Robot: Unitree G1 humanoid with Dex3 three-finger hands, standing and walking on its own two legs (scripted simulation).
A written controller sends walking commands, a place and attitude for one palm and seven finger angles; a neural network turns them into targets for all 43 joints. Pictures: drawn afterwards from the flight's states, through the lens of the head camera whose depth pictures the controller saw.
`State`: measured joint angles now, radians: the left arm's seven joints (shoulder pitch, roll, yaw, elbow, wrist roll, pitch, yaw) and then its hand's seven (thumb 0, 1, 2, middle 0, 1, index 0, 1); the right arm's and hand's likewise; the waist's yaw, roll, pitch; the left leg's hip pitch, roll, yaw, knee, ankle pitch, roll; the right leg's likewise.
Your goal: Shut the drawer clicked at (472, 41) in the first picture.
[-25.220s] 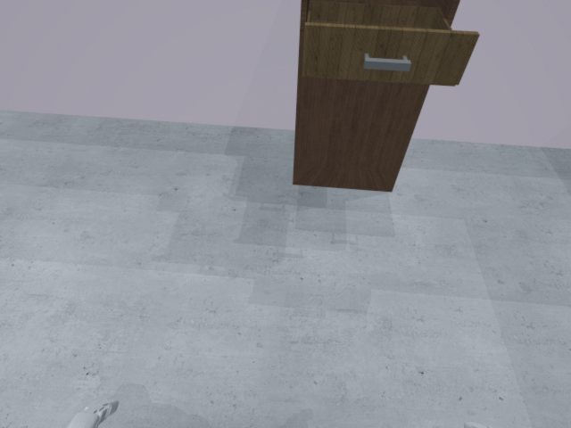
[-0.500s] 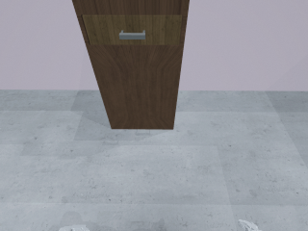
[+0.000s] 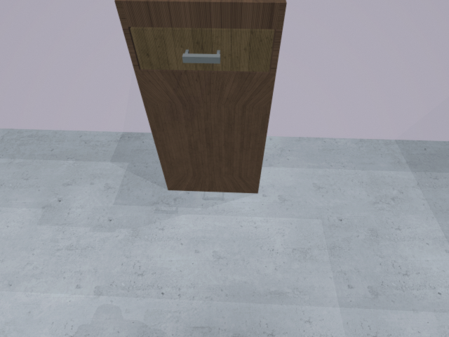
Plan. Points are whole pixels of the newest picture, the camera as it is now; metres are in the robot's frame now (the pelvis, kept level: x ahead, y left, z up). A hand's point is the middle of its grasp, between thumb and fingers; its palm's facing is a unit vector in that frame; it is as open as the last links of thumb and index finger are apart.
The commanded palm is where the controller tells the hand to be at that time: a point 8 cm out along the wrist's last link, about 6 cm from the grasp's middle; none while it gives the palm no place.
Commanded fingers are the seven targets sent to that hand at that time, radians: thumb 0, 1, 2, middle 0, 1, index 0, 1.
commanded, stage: let the arm hang, fingers relaxed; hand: left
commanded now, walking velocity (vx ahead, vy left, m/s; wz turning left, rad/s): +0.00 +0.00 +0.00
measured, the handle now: (202, 55) +0.92 +0.13 +0.04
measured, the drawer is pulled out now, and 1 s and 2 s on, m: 0.00 0.00 0.00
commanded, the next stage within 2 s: look to check the result in 0.34 s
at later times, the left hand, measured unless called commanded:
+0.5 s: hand out of the picture +0.10 +0.21 -0.16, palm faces -0.01 -0.96 -0.29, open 7.3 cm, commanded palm none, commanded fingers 0.00 0.90 0.90 -0.20 -0.30 -0.20 -0.30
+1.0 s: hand out of the picture +0.12 +0.21 -0.15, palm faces -0.02 -0.95 -0.32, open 7.4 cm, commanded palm none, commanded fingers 0.00 0.90 0.90 -0.20 -0.30 -0.20 -0.30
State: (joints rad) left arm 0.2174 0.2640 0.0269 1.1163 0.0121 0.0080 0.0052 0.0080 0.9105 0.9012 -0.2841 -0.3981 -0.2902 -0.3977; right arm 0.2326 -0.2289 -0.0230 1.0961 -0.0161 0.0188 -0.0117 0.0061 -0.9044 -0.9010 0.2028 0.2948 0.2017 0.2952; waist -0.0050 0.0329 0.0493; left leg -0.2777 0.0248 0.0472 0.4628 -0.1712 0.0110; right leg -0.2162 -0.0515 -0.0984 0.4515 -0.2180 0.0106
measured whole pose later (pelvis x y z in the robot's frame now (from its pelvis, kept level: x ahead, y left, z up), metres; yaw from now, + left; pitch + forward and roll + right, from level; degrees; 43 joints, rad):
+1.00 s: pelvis +0.04 -0.02 +0.01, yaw +0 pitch -1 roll +0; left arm 0.11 0.30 0.02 1.14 0.01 -0.02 0.00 0.01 0.91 0.90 -0.20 -0.30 -0.21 -0.29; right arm 0.10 -0.32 -0.01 1.13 -0.01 0.00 -0.01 0.01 -0.90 -0.90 0.20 0.29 0.20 0.30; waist -0.01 0.02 0.05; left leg -0.15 0.05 0.04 0.33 -0.17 -0.03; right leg -0.09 -0.02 -0.10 0.32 -0.22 -0.01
